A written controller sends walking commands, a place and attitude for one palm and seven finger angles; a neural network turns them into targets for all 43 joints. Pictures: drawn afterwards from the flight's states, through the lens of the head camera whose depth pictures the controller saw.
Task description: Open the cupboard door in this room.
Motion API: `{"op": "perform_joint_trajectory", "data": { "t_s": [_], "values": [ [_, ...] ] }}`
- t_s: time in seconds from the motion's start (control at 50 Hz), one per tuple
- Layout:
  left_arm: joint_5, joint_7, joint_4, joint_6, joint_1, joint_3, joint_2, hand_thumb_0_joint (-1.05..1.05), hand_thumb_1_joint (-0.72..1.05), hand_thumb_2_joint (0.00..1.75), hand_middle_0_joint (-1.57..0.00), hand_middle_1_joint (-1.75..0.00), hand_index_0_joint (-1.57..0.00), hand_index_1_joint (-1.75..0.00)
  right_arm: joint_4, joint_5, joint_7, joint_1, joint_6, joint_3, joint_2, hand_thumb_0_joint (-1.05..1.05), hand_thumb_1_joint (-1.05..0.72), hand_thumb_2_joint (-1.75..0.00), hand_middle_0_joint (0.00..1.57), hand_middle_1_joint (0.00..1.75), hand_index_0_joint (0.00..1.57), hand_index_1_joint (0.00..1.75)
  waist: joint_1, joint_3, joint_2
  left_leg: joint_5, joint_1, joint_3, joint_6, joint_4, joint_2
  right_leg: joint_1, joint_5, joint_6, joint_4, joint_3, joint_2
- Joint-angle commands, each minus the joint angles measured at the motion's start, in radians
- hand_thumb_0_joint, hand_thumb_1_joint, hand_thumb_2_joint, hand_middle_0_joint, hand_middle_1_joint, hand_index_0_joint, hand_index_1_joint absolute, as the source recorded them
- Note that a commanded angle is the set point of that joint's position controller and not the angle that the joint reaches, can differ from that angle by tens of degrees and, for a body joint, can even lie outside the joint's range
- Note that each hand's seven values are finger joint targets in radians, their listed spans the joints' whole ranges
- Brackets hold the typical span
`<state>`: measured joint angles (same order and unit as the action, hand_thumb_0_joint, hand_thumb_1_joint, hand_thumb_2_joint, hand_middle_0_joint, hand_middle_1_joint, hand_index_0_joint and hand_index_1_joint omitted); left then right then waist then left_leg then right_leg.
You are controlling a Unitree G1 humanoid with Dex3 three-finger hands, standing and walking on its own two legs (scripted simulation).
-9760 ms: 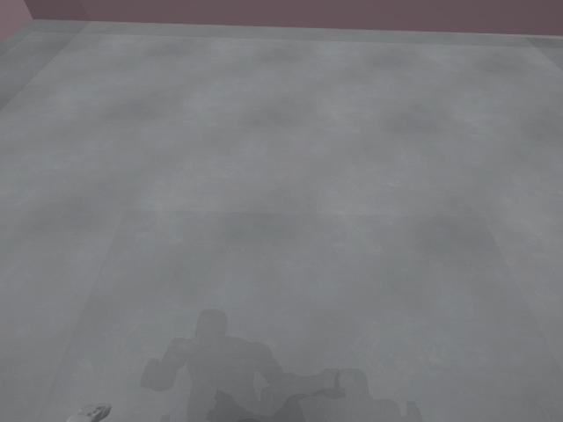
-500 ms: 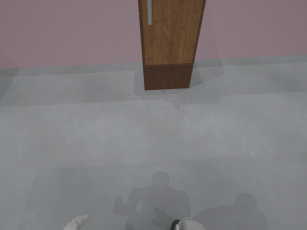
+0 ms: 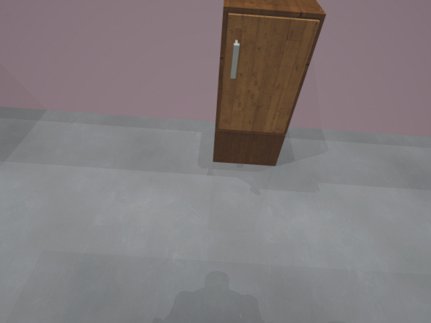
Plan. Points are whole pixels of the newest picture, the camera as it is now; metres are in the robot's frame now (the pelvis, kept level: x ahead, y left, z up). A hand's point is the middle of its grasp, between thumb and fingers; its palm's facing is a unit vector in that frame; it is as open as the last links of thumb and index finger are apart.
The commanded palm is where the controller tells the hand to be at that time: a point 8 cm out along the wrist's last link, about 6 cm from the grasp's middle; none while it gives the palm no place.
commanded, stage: stand and wait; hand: left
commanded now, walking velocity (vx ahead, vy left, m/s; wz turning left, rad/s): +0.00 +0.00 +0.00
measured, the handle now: (234, 59) +1.15 +0.00 -0.05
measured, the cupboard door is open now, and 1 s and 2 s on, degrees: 0 0 0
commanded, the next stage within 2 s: look at it before walking up in 0.46 s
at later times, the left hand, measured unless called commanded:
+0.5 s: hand out of the picture +0.02 +0.17 -0.18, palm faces +0.01 -0.99 -0.17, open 7.4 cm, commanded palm none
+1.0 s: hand out of the picture +0.00 +0.17 -0.18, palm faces +0.01 -0.99 -0.17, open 7.4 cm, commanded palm none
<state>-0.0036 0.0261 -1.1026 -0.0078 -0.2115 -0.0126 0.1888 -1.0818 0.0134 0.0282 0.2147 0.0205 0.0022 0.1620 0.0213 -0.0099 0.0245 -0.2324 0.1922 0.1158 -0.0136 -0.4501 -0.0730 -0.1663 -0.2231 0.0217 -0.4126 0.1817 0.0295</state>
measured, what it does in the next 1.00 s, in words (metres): stands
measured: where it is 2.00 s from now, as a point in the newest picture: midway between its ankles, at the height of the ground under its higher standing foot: outside the picture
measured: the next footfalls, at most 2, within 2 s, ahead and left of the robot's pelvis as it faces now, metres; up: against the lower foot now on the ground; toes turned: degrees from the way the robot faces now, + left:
none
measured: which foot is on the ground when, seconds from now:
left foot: down 0.00-1.00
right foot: down 0.00-1.00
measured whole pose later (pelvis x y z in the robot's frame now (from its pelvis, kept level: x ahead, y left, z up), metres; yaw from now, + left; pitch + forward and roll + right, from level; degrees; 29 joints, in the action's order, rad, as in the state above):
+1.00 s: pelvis +0.02 +0.01 +0.00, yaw -1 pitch -2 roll +0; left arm -0.01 0.05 -1.16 -0.02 -0.31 0.01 0.12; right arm -1.17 0.01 0.04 0.30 0.03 0.00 0.11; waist 0.00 -0.04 0.01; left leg -0.24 0.10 0.15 0.00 -0.38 -0.04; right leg -0.11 -0.24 0.00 -0.39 0.15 0.05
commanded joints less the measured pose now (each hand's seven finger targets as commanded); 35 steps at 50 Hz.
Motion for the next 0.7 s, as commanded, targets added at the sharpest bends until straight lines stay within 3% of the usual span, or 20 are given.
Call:
{"op": "perform_joint_trajectory", "data": {
  "t_s": [0.0, 0.12, 0.3, 0.46, 0.68],
  "values": [
    [0.000, 0.002, -0.008, -0.024, -0.082, 0.002, 0.071, 0.00, 0.90, 0.90, -0.20, -0.30, -0.20, -0.30, -0.002, -0.004, 0.000, 0.076, 0.011, 0.010, 0.090, 0.00, -0.90, -0.90, 0.20, 0.30, 0.20, 0.30, -0.018, 0.028, -0.076, 0.250, -0.065, -0.082, 0.007, 0.125, -0.100, 0.034, 0.206, -0.020, 0.085, -0.131, 0.124],
    [-0.002, 0.010, -0.038, -0.025, -0.124, 0.009, 0.059, 0.00, 0.90, 0.90, -0.20, -0.30, -0.20, -0.30, -0.027, -0.008, 0.003, 0.089, 0.008, 0.009, 0.095, 0.00, -0.90, -0.90, 0.20, 0.30, 0.20, 0.30, -0.023, -0.013, -0.016, 0.272, -0.092, -0.076, 0.017, 0.136, -0.100, 0.020, 0.217, -0.021, 0.091, -0.131, 0.125],
    [-0.001, 0.021, -0.056, -0.022, -0.175, 0.012, 0.041, 0.00, 0.90, 0.90, -0.20, -0.30, -0.20, -0.30, -0.064, -0.008, 0.008, 0.126, 0.012, 0.005, 0.077, 0.00, -0.90, -0.90, 0.20, 0.30, 0.20, 0.30, -0.018, -0.024, -0.028, 0.303, -0.093, -0.067, 0.025, 0.132, -0.088, 0.043, 0.248, -0.018, 0.074, -0.129, 0.127],
    [-0.001, 0.026, -0.051, -0.016, -0.179, 0.010, 0.025, 0.00, 0.90, 0.90, -0.20, -0.30, -0.20, -0.30, -0.082, -0.008, 0.010, 0.157, 0.010, 0.006, 0.048, 0.00, -0.90, -0.90, 0.20, 0.30, 0.20, 0.30, -0.014, -0.074, -0.029, 0.253, -0.057, -0.068, 0.028, 0.137, -0.081, 0.032, 0.198, -0.018, 0.072, -0.123, 0.123],
    [-0.002, 0.025, -0.043, -0.014, -0.170, 0.005, 0.018, 0.00, 0.90, 0.90, -0.20, -0.30, -0.20, -0.30, -0.085, -0.008, 0.011, 0.184, 0.011, 0.009, 0.031, 0.00, -0.90, -0.90, 0.20, 0.30, 0.20, 0.30, -0.018, -0.086, -0.034, 0.200, -0.039, -0.070, 0.031, 0.142, -0.075, 0.022, 0.156, -0.016, 0.074, -0.130, 0.117]
  ]
}}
